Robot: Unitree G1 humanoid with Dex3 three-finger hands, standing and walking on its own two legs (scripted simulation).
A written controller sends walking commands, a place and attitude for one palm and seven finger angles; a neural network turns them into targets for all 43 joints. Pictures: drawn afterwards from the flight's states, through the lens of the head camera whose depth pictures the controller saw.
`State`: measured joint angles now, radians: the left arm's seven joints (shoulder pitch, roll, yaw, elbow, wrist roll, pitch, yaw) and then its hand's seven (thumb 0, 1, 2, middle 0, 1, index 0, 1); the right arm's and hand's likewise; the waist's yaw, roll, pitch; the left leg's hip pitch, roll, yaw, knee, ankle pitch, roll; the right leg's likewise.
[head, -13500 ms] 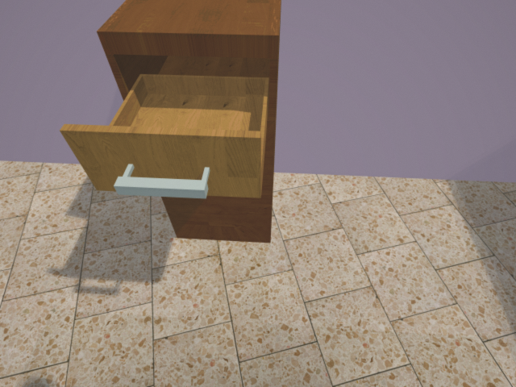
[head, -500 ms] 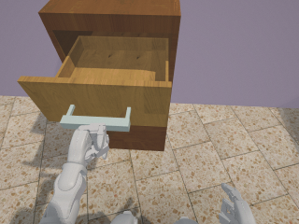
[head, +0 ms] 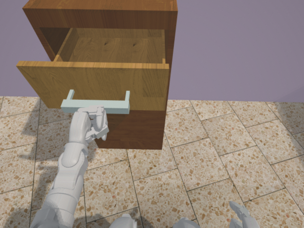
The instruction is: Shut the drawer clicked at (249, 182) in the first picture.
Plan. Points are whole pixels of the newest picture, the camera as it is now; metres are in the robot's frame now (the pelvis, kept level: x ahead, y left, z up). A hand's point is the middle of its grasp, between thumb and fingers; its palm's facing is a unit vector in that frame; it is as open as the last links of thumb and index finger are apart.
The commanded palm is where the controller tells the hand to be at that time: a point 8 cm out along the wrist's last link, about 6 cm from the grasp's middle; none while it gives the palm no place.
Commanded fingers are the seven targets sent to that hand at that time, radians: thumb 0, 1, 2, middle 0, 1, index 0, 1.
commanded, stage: push the drawer shut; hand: left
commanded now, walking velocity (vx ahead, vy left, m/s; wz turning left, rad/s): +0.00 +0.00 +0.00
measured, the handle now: (98, 100) +0.44 +0.16 +0.07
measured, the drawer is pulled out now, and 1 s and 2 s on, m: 0.17 0.06 0.00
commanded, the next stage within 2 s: pull the fist back off the drawer in 1.82 s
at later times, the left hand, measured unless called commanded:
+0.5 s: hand (109, 110) +0.41 +0.13 +0.06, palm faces -0.01 -1.00 -0.05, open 2.9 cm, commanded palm +0.41 +0.18 +0.07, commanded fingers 0.00 0.90 0.90 -1.40 -1.60 -1.40 -1.60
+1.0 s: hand (112, 93) +0.47 +0.13 +0.06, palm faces -0.02 -1.00 -0.05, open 3.0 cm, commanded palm +0.47 +0.18 +0.07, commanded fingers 0.00 0.90 0.90 -1.40 -1.60 -1.40 -1.60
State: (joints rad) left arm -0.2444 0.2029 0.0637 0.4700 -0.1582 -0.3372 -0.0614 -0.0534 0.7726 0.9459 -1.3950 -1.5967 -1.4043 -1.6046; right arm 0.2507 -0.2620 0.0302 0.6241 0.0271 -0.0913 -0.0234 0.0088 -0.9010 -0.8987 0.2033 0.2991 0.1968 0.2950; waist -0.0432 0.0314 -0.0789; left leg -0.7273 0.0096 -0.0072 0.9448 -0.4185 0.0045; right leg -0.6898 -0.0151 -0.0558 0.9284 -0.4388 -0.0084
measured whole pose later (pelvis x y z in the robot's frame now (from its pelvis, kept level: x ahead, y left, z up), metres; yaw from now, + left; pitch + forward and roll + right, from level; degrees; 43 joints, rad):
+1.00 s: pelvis -0.01 +0.00 -0.01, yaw -1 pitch +17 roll -2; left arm -0.81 0.34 0.27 1.11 -0.09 -0.44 -0.10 -0.01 0.77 0.95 -1.40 -1.60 -1.40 -1.60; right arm 0.35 -0.27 0.04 0.67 0.00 -0.03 -0.01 0.00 -0.90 -0.90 0.20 0.30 0.20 0.29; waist -0.14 0.03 -0.10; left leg -0.90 0.03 -0.01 1.02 -0.42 0.00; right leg -0.86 0.01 -0.05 0.99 -0.42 -0.01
